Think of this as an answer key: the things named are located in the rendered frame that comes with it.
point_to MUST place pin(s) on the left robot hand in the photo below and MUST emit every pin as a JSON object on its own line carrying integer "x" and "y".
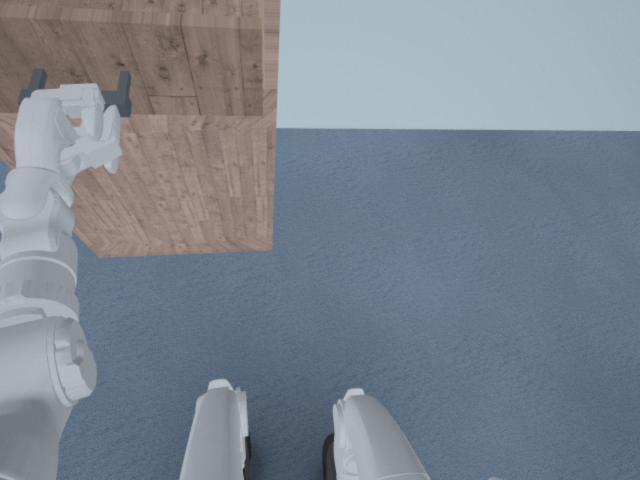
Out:
{"x": 43, "y": 132}

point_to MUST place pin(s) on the cabinet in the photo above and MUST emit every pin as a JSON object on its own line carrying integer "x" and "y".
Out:
{"x": 185, "y": 184}

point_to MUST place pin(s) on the drawer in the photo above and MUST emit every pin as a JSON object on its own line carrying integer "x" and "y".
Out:
{"x": 185, "y": 57}

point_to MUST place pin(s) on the robot left upper arm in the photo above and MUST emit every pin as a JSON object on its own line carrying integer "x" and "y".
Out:
{"x": 45, "y": 368}

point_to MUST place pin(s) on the handle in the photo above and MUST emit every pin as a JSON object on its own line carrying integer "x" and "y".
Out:
{"x": 120, "y": 98}

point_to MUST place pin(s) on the robot left thigh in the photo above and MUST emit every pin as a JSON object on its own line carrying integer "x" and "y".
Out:
{"x": 219, "y": 426}

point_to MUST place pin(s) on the right robot shin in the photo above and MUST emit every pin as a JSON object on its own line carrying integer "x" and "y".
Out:
{"x": 345, "y": 463}

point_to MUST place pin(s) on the robot left forearm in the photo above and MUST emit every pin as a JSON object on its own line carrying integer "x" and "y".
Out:
{"x": 38, "y": 257}

